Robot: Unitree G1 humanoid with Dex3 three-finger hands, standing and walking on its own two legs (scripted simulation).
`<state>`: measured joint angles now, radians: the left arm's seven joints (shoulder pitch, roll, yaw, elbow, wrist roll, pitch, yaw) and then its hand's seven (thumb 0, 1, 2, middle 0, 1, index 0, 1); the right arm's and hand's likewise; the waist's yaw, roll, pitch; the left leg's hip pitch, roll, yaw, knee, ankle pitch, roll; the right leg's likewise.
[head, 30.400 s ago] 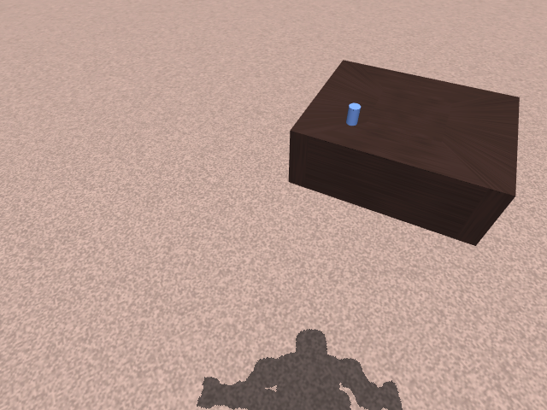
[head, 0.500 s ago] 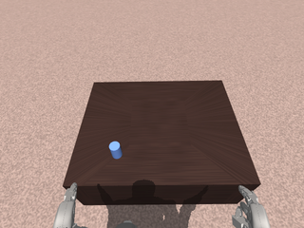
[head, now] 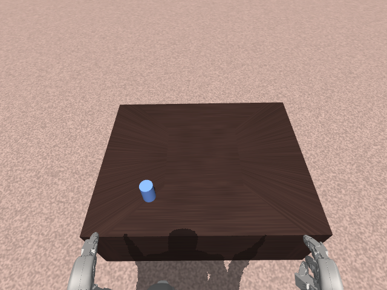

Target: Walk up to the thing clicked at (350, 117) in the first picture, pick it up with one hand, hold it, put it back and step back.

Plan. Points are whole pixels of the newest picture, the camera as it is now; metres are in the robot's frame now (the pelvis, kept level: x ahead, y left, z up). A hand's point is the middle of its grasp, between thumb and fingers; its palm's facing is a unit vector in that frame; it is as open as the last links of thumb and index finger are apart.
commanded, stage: stand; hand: left
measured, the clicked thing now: (147, 191) +0.53 +0.21 -0.35
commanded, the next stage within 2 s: none
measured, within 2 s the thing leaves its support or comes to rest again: neither
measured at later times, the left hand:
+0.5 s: hand out of the picture +0.08 +0.27 -0.12, palm faces -0.01 -0.93 -0.37, open 7.9 cm
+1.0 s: hand out of the picture +0.04 +0.27 -0.10, palm faces -0.02 -0.94 -0.35, open 7.3 cm
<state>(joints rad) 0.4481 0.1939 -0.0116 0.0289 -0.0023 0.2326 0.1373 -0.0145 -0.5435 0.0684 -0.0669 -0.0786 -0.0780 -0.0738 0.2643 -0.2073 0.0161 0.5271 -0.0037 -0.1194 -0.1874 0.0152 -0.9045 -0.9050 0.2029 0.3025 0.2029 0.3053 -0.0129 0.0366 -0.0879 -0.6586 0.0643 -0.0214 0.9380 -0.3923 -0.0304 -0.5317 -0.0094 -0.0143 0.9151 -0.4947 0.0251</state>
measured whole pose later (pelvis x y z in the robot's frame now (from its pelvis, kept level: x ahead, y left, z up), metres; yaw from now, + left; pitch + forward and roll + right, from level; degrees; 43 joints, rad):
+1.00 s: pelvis -0.01 +0.02 +0.05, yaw +0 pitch -4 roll +0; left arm 0.18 0.34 0.00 1.11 0.03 -0.01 0.01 0.00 0.91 0.90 -0.20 -0.30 -0.21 -0.30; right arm 0.14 -0.33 -0.03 1.12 -0.02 0.01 0.00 0.01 -0.91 -0.90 0.20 0.30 0.20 0.30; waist 0.00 0.01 0.06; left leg -0.20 0.01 0.02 0.41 -0.14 0.00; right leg -0.09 -0.06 0.00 0.40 -0.24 0.06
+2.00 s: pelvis +0.02 +0.01 +0.06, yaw +0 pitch -3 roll +0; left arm 0.12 0.34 0.01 1.12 0.02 -0.01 0.00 0.00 0.91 0.90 -0.20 -0.30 -0.21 -0.30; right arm 0.09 -0.34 -0.02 1.16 -0.02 0.00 0.00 0.01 -0.91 -0.90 0.20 0.30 0.20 0.30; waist -0.01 0.00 0.06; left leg -0.15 0.03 0.03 0.36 -0.15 -0.02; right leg -0.04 -0.04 0.01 0.33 -0.24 0.04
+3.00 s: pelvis -0.08 -0.01 +0.03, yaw +5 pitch -1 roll +0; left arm 0.09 0.36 0.06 0.84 0.03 0.02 0.02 0.00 0.90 0.90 -0.20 -0.30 -0.21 -0.30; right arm 0.13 -0.41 -0.05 0.95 -0.02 0.07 -0.01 0.01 -0.91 -0.90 0.20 0.30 0.20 0.30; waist 0.01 0.02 0.20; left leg -0.32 -0.05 -0.06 0.82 -0.47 0.00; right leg -0.38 -0.07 -0.05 0.68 -0.29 0.00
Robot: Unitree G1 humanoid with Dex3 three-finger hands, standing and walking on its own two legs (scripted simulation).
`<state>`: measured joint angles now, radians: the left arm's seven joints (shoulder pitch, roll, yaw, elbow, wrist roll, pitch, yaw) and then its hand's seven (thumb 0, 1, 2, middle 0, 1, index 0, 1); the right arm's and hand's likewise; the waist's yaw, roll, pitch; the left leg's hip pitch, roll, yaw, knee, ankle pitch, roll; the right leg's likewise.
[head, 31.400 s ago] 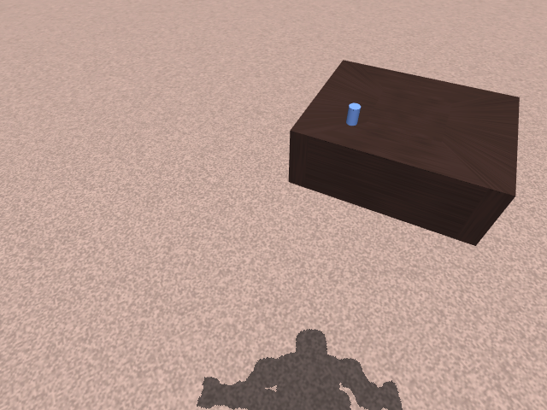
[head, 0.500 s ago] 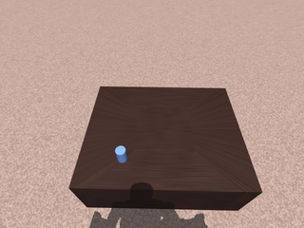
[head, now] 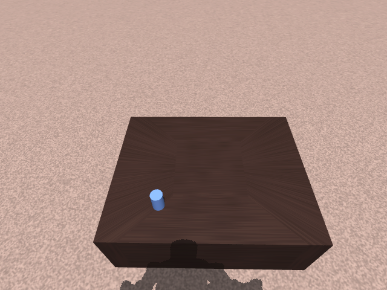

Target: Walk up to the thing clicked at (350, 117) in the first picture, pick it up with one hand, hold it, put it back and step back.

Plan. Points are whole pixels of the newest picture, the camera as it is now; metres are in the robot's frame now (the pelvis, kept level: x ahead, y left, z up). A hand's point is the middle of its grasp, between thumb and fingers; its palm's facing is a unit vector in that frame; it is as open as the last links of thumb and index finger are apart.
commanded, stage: stand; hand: left
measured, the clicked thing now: (157, 200) +0.53 +0.19 -0.40
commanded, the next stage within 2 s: step back in 1.44 s
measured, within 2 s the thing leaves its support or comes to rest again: neither
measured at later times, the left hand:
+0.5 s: hand out of the picture +0.08 +0.24 -0.16, palm faces -0.04 -0.94 -0.34, open 7.3 cm
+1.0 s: hand out of the picture +0.10 +0.24 -0.15, palm faces -0.03 -0.94 -0.34, open 7.3 cm
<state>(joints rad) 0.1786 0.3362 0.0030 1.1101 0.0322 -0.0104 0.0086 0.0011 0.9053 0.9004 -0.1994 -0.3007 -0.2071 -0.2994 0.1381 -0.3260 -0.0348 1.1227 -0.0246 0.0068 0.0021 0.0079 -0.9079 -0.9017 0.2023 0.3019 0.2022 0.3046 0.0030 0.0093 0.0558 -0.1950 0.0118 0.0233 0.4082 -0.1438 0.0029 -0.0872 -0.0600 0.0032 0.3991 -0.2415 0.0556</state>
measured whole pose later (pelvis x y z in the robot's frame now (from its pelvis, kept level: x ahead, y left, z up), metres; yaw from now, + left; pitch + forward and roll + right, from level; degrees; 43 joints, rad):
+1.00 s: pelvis +0.02 -0.01 +0.00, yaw -1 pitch -3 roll +0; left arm 0.12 0.34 0.01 1.12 0.02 -0.01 0.00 0.00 0.91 0.90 -0.20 -0.30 -0.21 -0.30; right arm 0.09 -0.34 -0.02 1.16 -0.02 0.00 0.00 0.01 -0.91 -0.90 0.20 0.30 0.20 0.30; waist -0.01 0.00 0.06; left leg -0.15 0.03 0.03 0.36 -0.15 -0.02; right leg -0.04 -0.04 0.01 0.33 -0.24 0.04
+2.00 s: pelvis -0.08 -0.03 -0.02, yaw +4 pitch -1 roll +0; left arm 0.09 0.36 0.06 0.84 0.03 0.02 0.02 0.00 0.90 0.90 -0.20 -0.30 -0.21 -0.30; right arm 0.13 -0.41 -0.05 0.95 -0.02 0.07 -0.01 0.01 -0.91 -0.90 0.20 0.30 0.20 0.30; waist 0.01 0.02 0.20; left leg -0.32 -0.05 -0.06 0.82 -0.47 0.00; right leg -0.38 -0.07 -0.05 0.68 -0.29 0.00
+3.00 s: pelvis -0.36 +0.01 -0.01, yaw +1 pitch -3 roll -1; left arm 0.14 0.40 0.09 0.84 0.02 0.06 0.02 0.00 0.91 0.90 -0.20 -0.30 -0.21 -0.30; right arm 0.17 -0.36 -0.05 0.89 -0.04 0.04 -0.01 0.01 -0.91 -0.90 0.20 0.30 0.20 0.30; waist 0.00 -0.03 0.17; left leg -0.30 -0.01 0.01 0.60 -0.25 0.04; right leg -0.49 0.12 0.15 1.24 -0.50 0.01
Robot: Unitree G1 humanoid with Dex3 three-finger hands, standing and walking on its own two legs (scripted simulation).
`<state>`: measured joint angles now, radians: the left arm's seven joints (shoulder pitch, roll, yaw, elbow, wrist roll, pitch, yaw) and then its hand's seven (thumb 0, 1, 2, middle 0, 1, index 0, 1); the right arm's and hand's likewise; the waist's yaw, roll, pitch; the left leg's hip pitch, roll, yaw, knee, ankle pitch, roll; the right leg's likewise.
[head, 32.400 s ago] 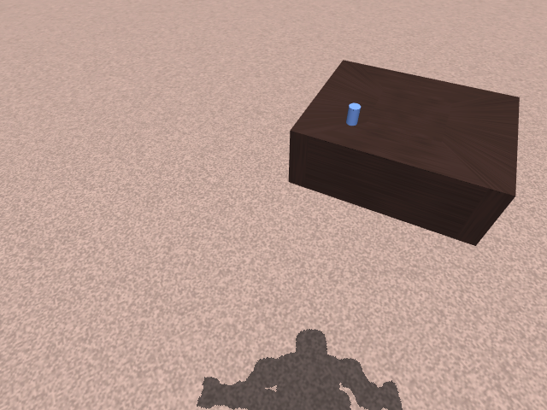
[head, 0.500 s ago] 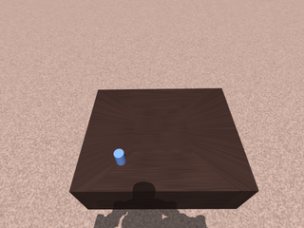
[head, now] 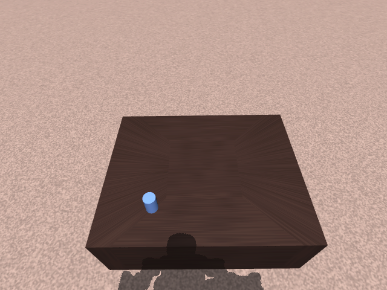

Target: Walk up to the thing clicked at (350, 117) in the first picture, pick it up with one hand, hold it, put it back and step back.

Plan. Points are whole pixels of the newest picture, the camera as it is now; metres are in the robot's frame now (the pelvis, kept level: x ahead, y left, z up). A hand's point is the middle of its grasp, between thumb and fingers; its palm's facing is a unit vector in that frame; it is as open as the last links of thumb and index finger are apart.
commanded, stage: stand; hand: left
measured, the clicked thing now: (150, 202) +0.51 +0.20 -0.41
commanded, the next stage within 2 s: step back in 0.44 s
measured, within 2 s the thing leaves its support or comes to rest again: neither
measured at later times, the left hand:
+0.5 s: hand out of the picture +0.07 +0.25 -0.16, palm faces -0.01 -0.94 -0.34, open 7.3 cm
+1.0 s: hand out of the picture +0.00 +0.26 -0.17, palm faces +0.06 -0.91 -0.41, open 7.3 cm
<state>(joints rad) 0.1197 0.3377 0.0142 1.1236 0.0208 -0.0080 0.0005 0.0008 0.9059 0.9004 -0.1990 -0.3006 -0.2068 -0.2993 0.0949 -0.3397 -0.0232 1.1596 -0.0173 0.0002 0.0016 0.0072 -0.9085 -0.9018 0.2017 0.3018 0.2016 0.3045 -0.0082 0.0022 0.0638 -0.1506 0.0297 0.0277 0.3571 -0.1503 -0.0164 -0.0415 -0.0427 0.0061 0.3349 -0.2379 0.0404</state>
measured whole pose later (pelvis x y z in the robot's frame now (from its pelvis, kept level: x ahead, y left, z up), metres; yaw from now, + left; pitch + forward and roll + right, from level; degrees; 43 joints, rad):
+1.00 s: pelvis -0.10 -0.01 -0.03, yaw +5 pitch -1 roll +0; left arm 0.09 0.36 0.06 0.84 0.03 0.02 0.02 0.00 0.90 0.90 -0.20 -0.30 -0.21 -0.30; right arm 0.13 -0.41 -0.05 0.95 -0.02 0.07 -0.01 0.01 -0.91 -0.90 0.20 0.30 0.20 0.30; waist 0.01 0.02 0.20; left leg -0.32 -0.05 -0.06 0.82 -0.47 0.00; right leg -0.38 -0.07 -0.05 0.68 -0.29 0.00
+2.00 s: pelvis -0.39 +0.01 -0.02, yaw +1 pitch -3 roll -1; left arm 0.14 0.40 0.09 0.84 0.02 0.06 0.02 0.00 0.91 0.90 -0.20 -0.30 -0.21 -0.30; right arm 0.17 -0.36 -0.05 0.89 -0.04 0.04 -0.01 0.01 -0.91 -0.90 0.20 0.30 0.20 0.30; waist 0.00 -0.03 0.17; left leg -0.30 -0.01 0.01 0.60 -0.25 0.04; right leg -0.49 0.12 0.15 1.24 -0.50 0.01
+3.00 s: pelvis -0.66 -0.02 -0.02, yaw +2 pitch -3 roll +0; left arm 0.22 0.36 0.06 0.99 0.05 0.00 -0.03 0.00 0.90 0.90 -0.20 -0.30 -0.21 -0.30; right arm 0.24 -0.41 -0.06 1.00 -0.03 0.01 0.01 0.01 -0.91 -0.90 0.20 0.30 0.20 0.30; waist 0.03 0.02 0.05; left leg -0.29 -0.02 -0.04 0.64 -0.37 0.00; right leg -0.25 -0.02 -0.01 0.62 -0.33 0.00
